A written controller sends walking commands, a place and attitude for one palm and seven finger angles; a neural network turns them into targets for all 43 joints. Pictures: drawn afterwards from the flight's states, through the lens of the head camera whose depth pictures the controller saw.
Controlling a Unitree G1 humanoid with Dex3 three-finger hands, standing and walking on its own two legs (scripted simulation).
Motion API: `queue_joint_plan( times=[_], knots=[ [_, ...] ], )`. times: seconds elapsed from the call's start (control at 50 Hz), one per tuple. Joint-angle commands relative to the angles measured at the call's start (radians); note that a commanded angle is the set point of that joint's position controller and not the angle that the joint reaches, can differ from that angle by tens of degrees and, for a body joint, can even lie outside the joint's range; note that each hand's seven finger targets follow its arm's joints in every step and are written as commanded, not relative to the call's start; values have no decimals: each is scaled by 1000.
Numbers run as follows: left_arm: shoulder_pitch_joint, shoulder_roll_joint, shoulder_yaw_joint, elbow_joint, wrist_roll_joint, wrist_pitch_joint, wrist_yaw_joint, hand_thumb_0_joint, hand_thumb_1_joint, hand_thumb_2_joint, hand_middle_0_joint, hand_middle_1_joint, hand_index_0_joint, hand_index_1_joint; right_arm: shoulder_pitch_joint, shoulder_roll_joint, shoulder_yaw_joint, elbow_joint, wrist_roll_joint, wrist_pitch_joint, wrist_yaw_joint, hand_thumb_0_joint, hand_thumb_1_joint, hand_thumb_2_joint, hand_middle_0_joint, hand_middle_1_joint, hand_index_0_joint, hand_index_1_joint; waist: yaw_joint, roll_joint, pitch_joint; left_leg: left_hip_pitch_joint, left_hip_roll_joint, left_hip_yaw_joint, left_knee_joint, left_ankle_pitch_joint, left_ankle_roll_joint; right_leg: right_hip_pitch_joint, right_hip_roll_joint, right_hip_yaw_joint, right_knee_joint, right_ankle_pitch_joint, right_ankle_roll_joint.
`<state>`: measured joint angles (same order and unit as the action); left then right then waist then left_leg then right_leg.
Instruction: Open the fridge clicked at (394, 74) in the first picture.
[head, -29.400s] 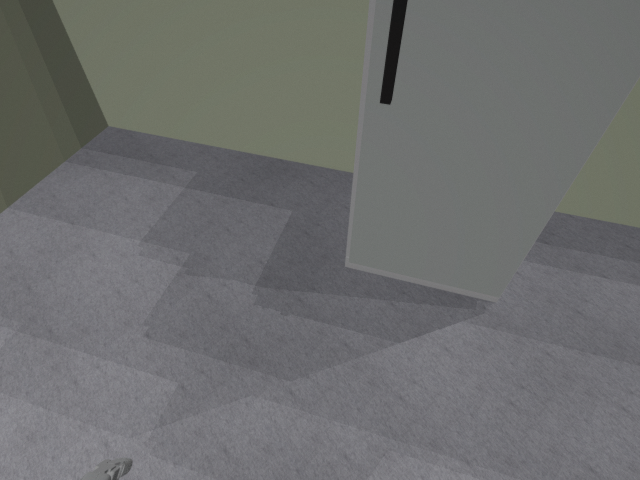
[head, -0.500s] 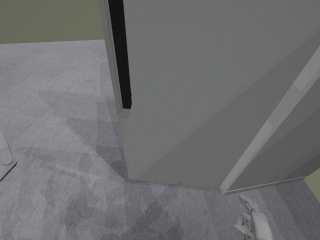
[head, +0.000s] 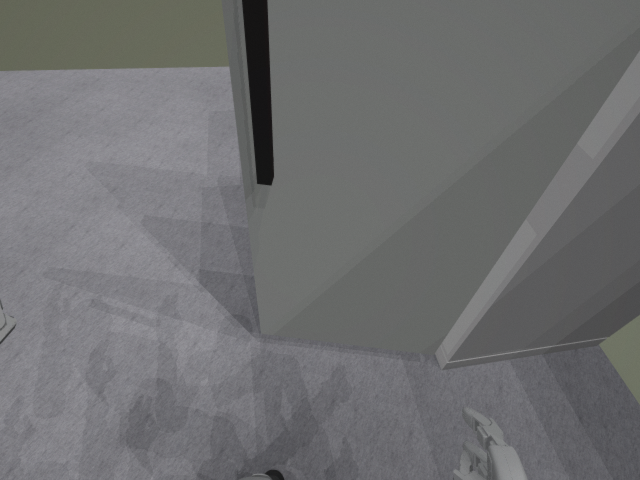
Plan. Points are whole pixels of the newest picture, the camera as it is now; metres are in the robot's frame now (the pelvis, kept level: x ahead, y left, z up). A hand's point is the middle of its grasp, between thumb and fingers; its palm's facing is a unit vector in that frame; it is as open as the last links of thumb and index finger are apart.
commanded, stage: step back with the hand held close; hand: left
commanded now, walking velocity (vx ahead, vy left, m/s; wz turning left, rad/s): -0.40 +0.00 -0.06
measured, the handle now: (261, 47) +0.60 +0.15 +0.24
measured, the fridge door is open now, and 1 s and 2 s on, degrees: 74 74 74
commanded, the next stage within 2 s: stop stepping back and stand still in 0.14 s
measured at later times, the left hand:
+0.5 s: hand out of the picture +0.08 +0.25 +0.18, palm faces +0.41 -0.75 -0.52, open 7.4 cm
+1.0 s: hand out of the picture +0.06 +0.27 +0.18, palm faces +0.49 -0.74 -0.45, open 7.4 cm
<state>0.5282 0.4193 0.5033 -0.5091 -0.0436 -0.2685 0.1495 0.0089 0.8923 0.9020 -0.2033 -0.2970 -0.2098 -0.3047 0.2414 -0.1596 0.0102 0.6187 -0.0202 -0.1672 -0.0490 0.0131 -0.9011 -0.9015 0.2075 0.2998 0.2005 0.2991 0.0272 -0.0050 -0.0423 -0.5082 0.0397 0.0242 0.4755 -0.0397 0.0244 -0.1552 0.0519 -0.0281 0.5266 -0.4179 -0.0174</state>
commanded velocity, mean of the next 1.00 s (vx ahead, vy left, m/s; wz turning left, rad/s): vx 0.03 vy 0.02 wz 0.01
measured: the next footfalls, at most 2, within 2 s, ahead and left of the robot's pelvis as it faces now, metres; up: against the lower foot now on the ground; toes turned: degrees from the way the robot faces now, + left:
right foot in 0.02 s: -0.07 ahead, -0.12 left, +0.00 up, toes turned -1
left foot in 0.14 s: +0.08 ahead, +0.09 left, +0.00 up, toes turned +0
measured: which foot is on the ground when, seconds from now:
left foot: down 0.00-0.02, up 0.04-0.12, down 0.14-0.44, up 0.46-0.70, down 0.72-1.00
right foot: up 0.00-0.00, down 0.02-0.18, up 0.20-0.42, down 0.44-1.00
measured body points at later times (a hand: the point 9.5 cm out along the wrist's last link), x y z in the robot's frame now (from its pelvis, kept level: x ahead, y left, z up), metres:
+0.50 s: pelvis -0.10 -0.02 +0.01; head -0.11 -0.01 +0.46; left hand +0.05 +0.29 +0.20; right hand +0.05 -0.27 -0.06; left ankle +0.00 +0.09 -0.70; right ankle -0.10 -0.11 -0.73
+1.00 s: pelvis -0.13 +0.00 +0.00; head -0.15 +0.00 +0.45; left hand +0.02 +0.31 +0.20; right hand +0.01 -0.23 -0.09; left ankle -0.16 +0.12 -0.71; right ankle -0.10 -0.10 -0.73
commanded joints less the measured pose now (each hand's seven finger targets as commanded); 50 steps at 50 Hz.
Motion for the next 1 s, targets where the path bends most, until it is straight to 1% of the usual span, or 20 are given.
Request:
queue_joint_plan(
  times=[0.0,0.06,0.1,0.12,0.16,0.18,0.26,0.32,0.36,0.4,0.42,0.44,0.54,0.66,0.7,0.74,0.78,0.84,0.92,0.98],
  knots=[
    [-152,213,23,-193,5,-47,-2,0,900,900,-200,-300,-200,-300,-129,-133,-52,-105,2,-23,-15,0,-900,-900,200,300,200,300,-6,-146,-75,285,0,3,215,-200,-48,-229,-311,266,-295,536,-64],
    [-175,236,52,-174,22,-39,-6,0,900,900,-200,-300,-200,-300,-145,-140,-56,-134,19,-26,-39,0,-900,-900,200,300,200,300,2,-275,-141,167,-45,33,264,-208,-24,-29,-255,121,-104,1132,25],
    [-160,252,75,-230,10,-16,-10,0,900,900,-200,-300,-200,-300,-160,-144,-43,-157,23,-12,-58,0,-900,-900,200,300,200,300,-14,-141,-192,281,-43,53,83,90,-18,26,-188,50,46,1241,37],
    [-127,250,81,-249,3,-14,-12,0,900,900,-200,-300,-200,-300,-147,-161,-39,-158,26,-5,-61,0,-900,-900,200,300,200,300,-19,23,-215,427,-13,25,-17,468,0,-52,-111,7,138,1107,66],
    [-65,196,53,-270,-9,-23,-20,0,900,900,-200,-300,-200,-300,-121,-175,-58,-159,14,-11,-24,0,-900,-900,200,300,200,300,-3,301,-279,642,221,-183,-84,965,87,-261,6,66,372,20,51],
    [3,188,53,-231,-1,-25,-22,0,900,900,-200,-300,-200,-300,-129,-162,-62,-151,7,-28,-10,0,-900,-900,200,300,200,300,11,298,-261,616,248,-211,-70,907,103,-285,15,93,400,-151,22],
    [128,174,87,-259,-23,21,-13,0,900,900,-200,-300,-200,-300,-97,-176,-81,-173,15,-24,2,0,-900,-900,200,300,200,300,-8,207,-171,329,222,-162,-199,225,119,-165,-8,24,334,-44,40],
    [151,181,98,-257,-23,41,3,0,900,900,-200,-300,-200,-300,-120,-181,-71,-206,21,-17,-11,0,-900,-900,200,300,200,300,-18,240,-74,47,170,-133,-365,-501,75,23,10,-63,184,-15,25],
    [117,194,103,-221,-7,46,12,0,900,900,-200,-300,-200,-300,-129,-188,-69,-206,17,-8,-26,0,-900,-900,200,300,200,300,-17,247,-37,-119,126,-100,-348,-706,38,193,19,-96,55,1,9],
    [60,211,91,-199,4,43,14,0,900,900,-200,-300,-200,-300,-128,-173,-70,-202,12,-4,-36,0,-900,-900,200,300,200,300,-19,73,-10,-51,0,-7,-101,-605,-10,89,-72,14,-199,-98,-23],
    [48,241,96,-186,7,42,16,0,900,900,-200,-300,-200,-300,-121,-171,-76,-187,9,2,-36,0,-900,-900,200,300,200,300,-17,-161,-1,68,-75,12,302,-453,-38,-191,-298,360,-415,-320,-112],
    [-21,239,80,-204,1,47,16,0,900,900,-200,-300,-200,-300,-123,-177,-67,-167,1,1,-36,0,-900,-900,200,300,200,300,-6,-240,75,30,-75,-51,553,-386,-42,-360,-443,538,-492,-337,-175],
    [-211,122,-52,-41,26,40,17,0,900,900,-200,-300,-200,-300,-70,-174,-53,-95,8,-13,-48,0,-900,-900,200,300,200,300,-53,-66,15,108,-9,-6,441,-272,-29,-264,-304,233,-340,-169,-85],
    [-225,160,-34,-96,48,20,32,0,900,900,-200,-300,-200,-300,-52,-178,-58,-100,-2,-49,-58,0,-900,-900,200,300,200,300,-30,-66,9,282,-35,44,-64,-386,30,-166,-239,185,-208,-141,-57],
    [-184,181,1,-175,37,-4,32,0,900,900,-200,-300,-200,-300,-62,-204,-63,-136,-3,-51,-54,0,-900,-900,200,300,200,300,-26,159,-18,313,104,-164,-163,-292,77,-175,-103,69,51,49,-7],
    [-116,213,53,-182,32,-12,30,0,900,900,-200,-300,-200,-300,-74,-182,-56,-137,6,-49,-39,0,-900,-900,200,300,200,300,-18,198,-50,309,208,-259,-179,-130,96,-204,-50,-28,162,69,30],
    [-99,232,84,-199,34,-6,23,0,900,900,-200,-300,-200,-300,-87,-179,-51,-130,-3,-50,-39,0,-900,-900,200,300,200,300,-20,264,25,145,202,-232,-228,-351,102,-116,-53,-33,136,26,26],
    [-83,169,45,-125,35,-6,24,0,900,900,-200,-300,-200,-300,-77,-188,-51,-125,3,-54,-30,0,-900,-900,200,300,200,300,-29,155,51,46,126,-107,-93,-350,63,22,-60,-2,-17,147,7],
    [-55,163,33,-11,21,0,13,0,900,900,-200,-300,-200,-300,-50,-169,-66,-113,12,-33,-17,0,-900,-900,200,300,200,300,-24,-182,15,5,-40,31,341,-432,-7,-37,-326,447,-266,-115,-139],
    [-127,150,15,-38,28,-1,14,0,900,900,-200,-300,-200,-300,-76,-166,-50,-108,13,-23,-10,0,-900,-900,200,300,200,300,-21,-141,14,30,14,-36,342,-442,1,-49,-359,380,-222,76,-170]
  ],
)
